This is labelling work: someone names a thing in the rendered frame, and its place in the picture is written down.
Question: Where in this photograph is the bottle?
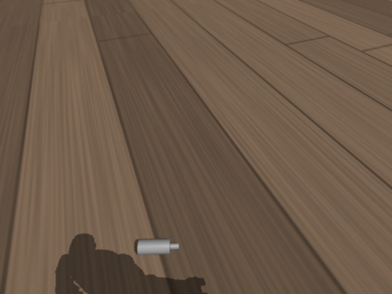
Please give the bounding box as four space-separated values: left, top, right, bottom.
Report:
137 238 179 255

